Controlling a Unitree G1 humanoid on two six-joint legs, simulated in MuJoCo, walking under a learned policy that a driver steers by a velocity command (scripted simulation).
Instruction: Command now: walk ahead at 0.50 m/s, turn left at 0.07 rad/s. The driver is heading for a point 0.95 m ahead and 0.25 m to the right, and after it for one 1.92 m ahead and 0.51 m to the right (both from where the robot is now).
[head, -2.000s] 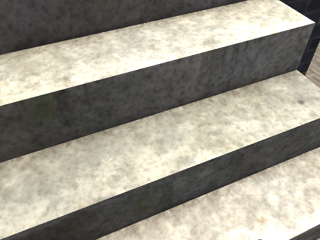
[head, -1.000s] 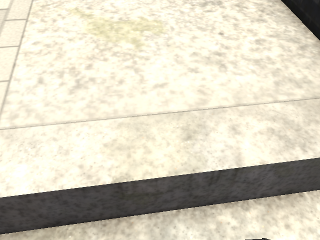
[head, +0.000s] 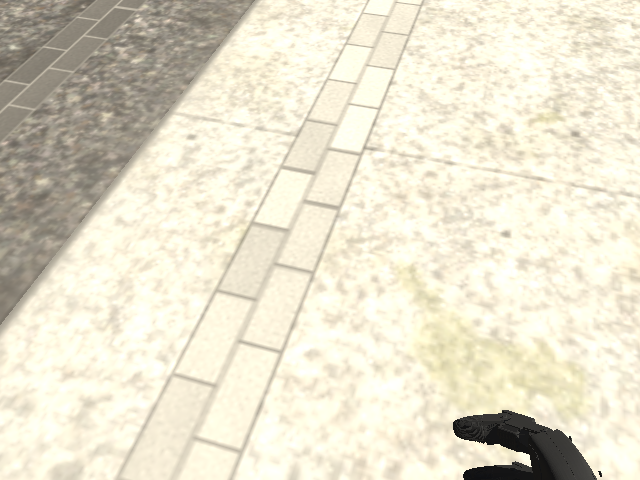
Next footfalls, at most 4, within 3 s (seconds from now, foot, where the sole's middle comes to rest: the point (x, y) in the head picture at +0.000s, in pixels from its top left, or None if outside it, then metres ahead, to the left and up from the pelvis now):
0.48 right None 0.42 -0.17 -0.63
1.00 left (365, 362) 0.72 -0.02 -0.63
1.46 right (527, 343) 0.77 -0.36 -0.63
2.02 left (464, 212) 1.16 -0.28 -0.63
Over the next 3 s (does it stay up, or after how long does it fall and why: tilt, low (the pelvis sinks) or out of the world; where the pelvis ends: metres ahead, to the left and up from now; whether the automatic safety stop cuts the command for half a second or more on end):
stays up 1.50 -0.39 0.13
